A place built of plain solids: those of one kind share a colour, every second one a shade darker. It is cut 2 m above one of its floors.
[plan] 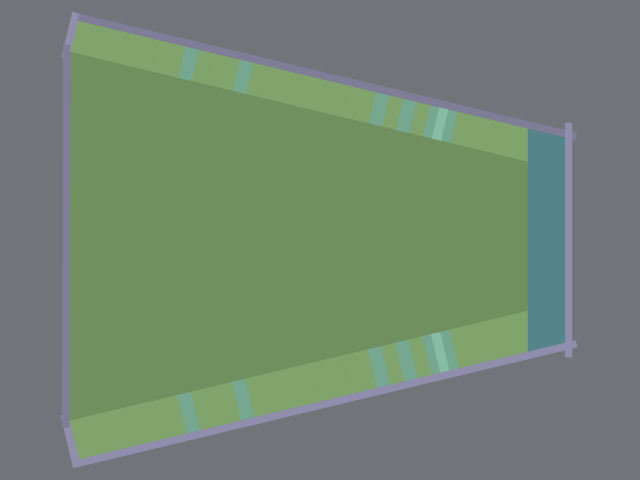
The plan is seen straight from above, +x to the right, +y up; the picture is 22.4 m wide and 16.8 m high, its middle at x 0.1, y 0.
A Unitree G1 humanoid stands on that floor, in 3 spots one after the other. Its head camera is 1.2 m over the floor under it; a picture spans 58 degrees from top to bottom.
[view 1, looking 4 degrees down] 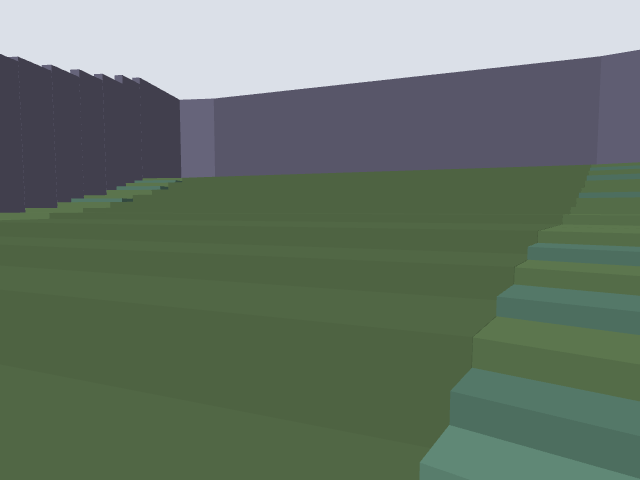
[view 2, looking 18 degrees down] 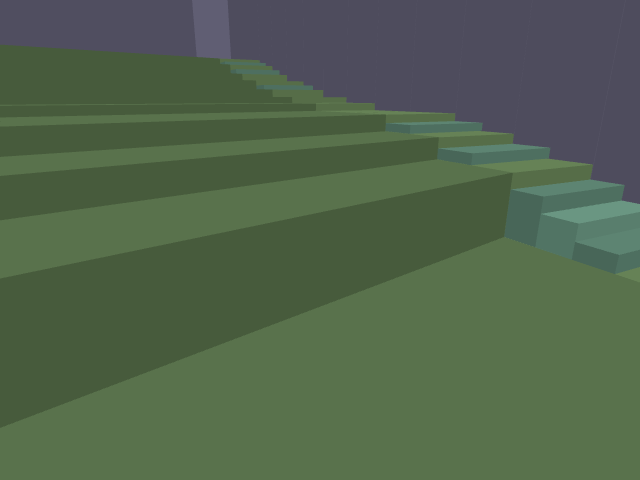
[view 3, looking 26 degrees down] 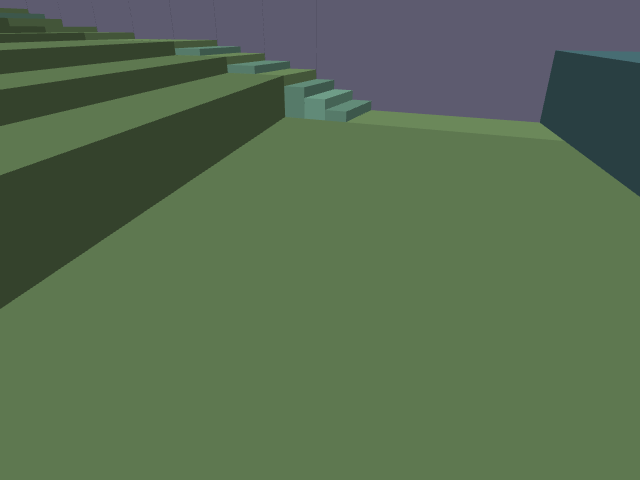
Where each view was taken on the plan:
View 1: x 5.86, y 3.68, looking -159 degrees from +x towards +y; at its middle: floor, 4.38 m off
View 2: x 5.51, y -0.10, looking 140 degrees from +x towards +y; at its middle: floor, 2.50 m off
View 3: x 5.49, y -2.86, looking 101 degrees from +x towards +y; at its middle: floor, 2.74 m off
